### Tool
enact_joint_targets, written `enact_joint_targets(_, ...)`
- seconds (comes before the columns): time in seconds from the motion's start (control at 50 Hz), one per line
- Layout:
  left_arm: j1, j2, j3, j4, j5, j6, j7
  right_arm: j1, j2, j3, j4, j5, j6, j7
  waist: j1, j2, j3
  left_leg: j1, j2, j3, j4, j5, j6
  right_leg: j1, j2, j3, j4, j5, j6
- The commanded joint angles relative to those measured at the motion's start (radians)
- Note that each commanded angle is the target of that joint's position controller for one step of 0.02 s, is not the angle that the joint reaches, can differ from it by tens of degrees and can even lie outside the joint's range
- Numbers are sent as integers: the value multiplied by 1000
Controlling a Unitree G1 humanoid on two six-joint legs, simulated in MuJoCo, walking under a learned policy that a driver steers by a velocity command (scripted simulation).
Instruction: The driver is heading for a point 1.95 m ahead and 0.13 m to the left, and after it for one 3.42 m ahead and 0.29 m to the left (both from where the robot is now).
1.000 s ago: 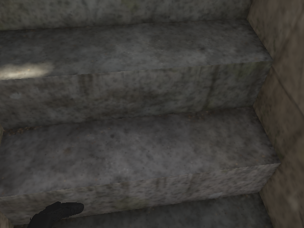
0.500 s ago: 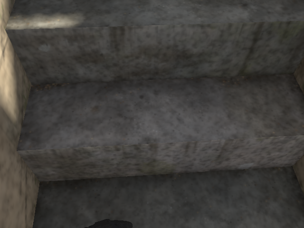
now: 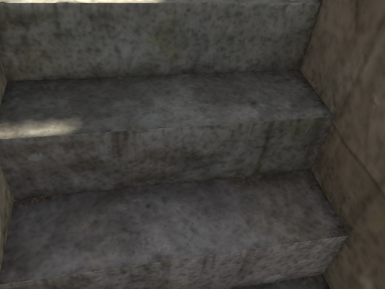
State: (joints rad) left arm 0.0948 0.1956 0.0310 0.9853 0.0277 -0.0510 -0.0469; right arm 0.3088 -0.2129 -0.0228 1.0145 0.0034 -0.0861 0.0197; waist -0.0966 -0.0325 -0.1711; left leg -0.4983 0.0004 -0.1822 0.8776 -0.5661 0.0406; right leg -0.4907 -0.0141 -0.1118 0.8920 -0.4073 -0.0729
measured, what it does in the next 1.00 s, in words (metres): climbs: left foot 0.21 m higher, then right foot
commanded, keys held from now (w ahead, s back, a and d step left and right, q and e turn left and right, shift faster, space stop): w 0.54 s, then no key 0.46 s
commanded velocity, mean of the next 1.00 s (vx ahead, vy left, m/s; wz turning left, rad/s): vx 0.34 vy -0.01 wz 0.00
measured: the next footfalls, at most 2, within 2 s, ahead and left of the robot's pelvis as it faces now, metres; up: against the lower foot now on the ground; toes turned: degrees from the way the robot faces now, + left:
left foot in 0.56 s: +0.28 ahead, +0.15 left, +0.21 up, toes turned +6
right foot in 0.90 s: +0.38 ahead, -0.13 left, +0.21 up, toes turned +6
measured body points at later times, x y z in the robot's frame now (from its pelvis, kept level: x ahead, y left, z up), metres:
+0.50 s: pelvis +0.11 +0.00 +0.01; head +0.12 +0.04 +0.46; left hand -0.05 +0.16 -0.14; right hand +0.27 -0.21 -0.09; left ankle +0.18 +0.14 -0.41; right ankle -0.03 -0.11 -0.70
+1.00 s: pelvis +0.26 -0.03 +0.19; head +0.27 -0.05 +0.64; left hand +0.28 +0.20 +0.05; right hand +0.43 -0.25 +0.06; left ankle +0.27 +0.17 -0.49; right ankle +0.34 -0.13 -0.49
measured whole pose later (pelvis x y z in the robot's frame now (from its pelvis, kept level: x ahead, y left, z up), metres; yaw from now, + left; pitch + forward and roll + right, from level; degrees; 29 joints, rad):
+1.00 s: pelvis +0.26 -0.03 +0.19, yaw +4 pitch +0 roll +3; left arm 0.30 0.17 0.05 0.97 -0.08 -0.08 -0.07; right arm 0.07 -0.20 -0.07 0.89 0.03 -0.04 0.07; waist 0.01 -0.01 0.01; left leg -0.49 0.07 -0.04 0.91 -0.43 -0.08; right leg -0.60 -0.02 0.05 0.99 -0.40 -0.01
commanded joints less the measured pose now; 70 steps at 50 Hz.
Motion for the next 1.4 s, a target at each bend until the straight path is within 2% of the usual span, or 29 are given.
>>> enact_joint_targets(0.02, -70, 49, 6, -60, 24, 3, -11, -29, -173, -25, -43, -2, -15, 27, 22, 173, 134, 45, 75, -225, -392, 9, 178, 69, 41, -83, -247, 144, 22)
enact_joint_targets(0.04, -193, 20, -10, -172, 17, 28, 47, 36, -42, -23, -24, -14, 17, -140, 5, 272, 242, -2, 61, -200, -361, 172, 127, 22, 50, -62, -339, -123, 35)
enact_joint_targets(0.06, 42, 44, -7, -30, 13, -3, 16, 94, -203, -37, 3, -23, 9, -24, -6, 125, -2, 194, 90, -215, -375, 2, 116, 162, 21, -67, -324, 299, 50)
enact_joint_targets(0.08, 94, 13, -12, -14, -5, -45, 6, 97, -193, -50, 2, -26, 20, 15, 6, 44, 34, -32, 59, -191, -278, 99, 111, 398, -38, 7, -355, 350, 6)
enact_joint_targets(0.16, 237, 157, 18, 61, 45, -47, 0, -8, 65, -1, 20, -105, 50, 61, 71, -97, 69, -378, -38, 99, 751, 188, 49, 384, -303, 389, -532, 378, -311)
enact_joint_targets(0.2, 97, 82, -13, -6, 0, -51, -7, 78, 1, -33, 59, -121, 75, 78, 35, 3, 114, -522, 21, 70, 794, 220, 32, 419, -274, 323, -475, 445, -270)
enact_joint_targets(0.36, 352, 33, -52, 160, 5, -64, -30, -186, 26, -3, -80, -68, 62, 62, 86, -43, 243, -939, 46, 18, 1407, 25, 138, 433, -336, 389, -555, 342, -269)
enact_joint_targets(0.5, 432, 5, -50, 208, 107, -61, -24, -505, 1, 59, -386, -34, 82, 7, 65, 68, 192, -821, 126, 153, 800, 185, 212, 245, -227, 179, -724, 204, -117)
enact_joint_targets(0.54, 471, 155, -31, 216, 43, -26, -65, -642, 110, 108, -479, -15, 152, 58, 60, -184, 158, -287, -26, 239, 679, -69, 55, -100, -322, 261, -878, 691, -225)
enact_joint_targets(0.58, 316, 274, 15, 158, 27, -50, -113, -80, -127, 7, -303, -2, 100, 72, -168, -85, 33, -140, -143, 266, 439, 194, 120, 148, -273, 131, -305, 1948, -178)
enact_joint_targets(0.6, 445, 162, -9, 165, 71, -53, -145, 145, -174, -6, -177, 2, 70, 63, -129, 116, -109, 291, -33, 73, 294, 360, 251, -187, -205, 181, 25, 1918, -152)
enact_joint_targets(0.62, 190, 189, 66, 55, -99, -51, -4, 325, -189, -42, -88, -68, 69, -118, -186, 359, -76, 391, 327, -514, -318, 1057, 192, -79, 161, 32, 622, 312, 92)
enact_joint_targets(0.64, 213, 102, 41, 54, -72, -4, 29, 98, -93, -1, -117, 8, 67, -174, -26, 197, -219, 253, 273, -594, -182, 946, 250, 12, 69, 312, 713, 283, 79)
enact_joint_targets(0.66, 285, 75, 61, 52, -97, 17, -48, 124, -115, 26, -215, 39, 46, -10, -107, 519, -181, 274, 349, -645, -129, 934, 405, -512, 65, 445, 939, 361, 66)
enact_joint_targets(0.68, 193, 51, 90, 43, -64, -3, -56, 27, -137, -6, -172, 30, 42, 39, -55, 585, -24, 183, 324, -451, -88, 920, 409, -607, 65, 387, 1112, 194, 27)
enact_joint_targets(0.7, 132, -51, 60, -45, 32, 21, 29, -89, -9, -27, -96, 16, 63, -89, 115, 377, 129, -54, 212, -344, -90, 323, 257, -414, 75, 341, 1004, 223, 4)
enact_joint_targets(0.72, 280, -142, 38, 73, -8, 12, -38, -217, -50, 11, -123, -28, 34, 49, 155, 258, 189, -303, 237, -180, -210, -255, 204, -528, -57, 346, 917, 233, -82)
enact_joint_targets(0.74, 404, -134, 25, 90, -7, 11, -32, -352, -8, 4, -154, -24, 15, 61, 200, 279, 246, -469, 209, -169, -308, -287, 217, -390, -48, 300, 822, 99, -69)
enact_joint_targets(0.76, 442, -119, 29, 109, -23, 25, -16, -545, 4, 3, -212, -13, -1, 57, 261, 207, 197, -614, 161, -25, -330, -213, 147, -257, -29, 281, 847, 154, -24)
enact_joint_targets(0.78, 233, -124, 6, -112, 56, 63, 67, -374, 54, -3, -124, -49, 20, -64, 296, 333, 207, -512, 242, -127, -200, -384, 183, -274, 30, 286, 845, 298, -20)
enact_joint_targets(0.8, 182, -137, -3, -131, 49, 74, 106, -319, 62, 6, -94, -54, 27, -101, 270, 252, 214, -465, 230, -68, -213, -370, 164, -353, 23, 264, 827, 383, -6)
enact_joint_targets(0.82, 145, 8, 26, -50, -48, 53, 55, -392, -19, -14, -203, -8, -21, 17, 189, -137, 36, -438, 210, 95, -352, -119, 104, -189, -16, 136, 437, -125, 131)
enact_joint_targets(0.86, 302, -23, 34, -8, -55, 27, -25, -483, -18, -24, -203, 57, -42, 74, 271, 22, 127, -493, 199, 159, -240, -113, -26, 197, -47, 53, 171, 135, 182)
enact_joint_targets(0.9, 444, 7, 53, 85, -19, -31, -28, -384, -17, -46, -177, 25, -22, 96, 206, 6, 228, -276, 111, 282, -7, 112, -17, 88, 49, 48, -41, 331, 116)
enact_joint_targets(0.92, 213, 26, 8, -14, -55, -43, -46, -94, 36, -46, -72, 28, 42, 103, 3, -153, 180, -105, 38, 266, 16, 158, -89, -43, 1, 307, -198, 337, -30)
enact_joint_targets(0.96, 97, 112, 23, -154, -123, -62, -52, -196, -38, -66, -184, 51, 41, 30, 29, -219, 77, 8, -55, 298, 79, 140, -135, 24, -155, 531, -504, 209, -106)
enact_joint_targets(1.0, -13, 106, 11, -174, -158, -68, -39, -242, 15, -39, -200, 25, 60, 49, 12, -160, 92, 118, -2, 227, -60, 238, -132, -15, -122, 543, -575, -283, -21)
enact_joint_targets(1.18, 107, 78, 1, -219, -46, -10, -71, -265, -3, -3, -180, 24, 41, 81, 126, -26, 108, 175, 60, 236, -262, 330, -128, 337, -20, 289, -450, 380, 23)
enact_joint_targets(1.4, -60, 45, -14, -289, -49, -47, -55, -223, -31, -6, -192, -5, 43, 91, 104, 59, 124, 269, 94, 193, -324, 399, -76, 196, 6, 171, -384, 344, 46)
Velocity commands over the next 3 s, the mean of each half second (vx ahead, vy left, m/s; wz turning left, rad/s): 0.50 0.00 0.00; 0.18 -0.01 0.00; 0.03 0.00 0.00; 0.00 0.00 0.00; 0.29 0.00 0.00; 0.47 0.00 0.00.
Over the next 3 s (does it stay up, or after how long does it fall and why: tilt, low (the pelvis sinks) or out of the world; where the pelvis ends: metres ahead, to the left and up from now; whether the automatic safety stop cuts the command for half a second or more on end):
stays up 0.55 0.00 0.44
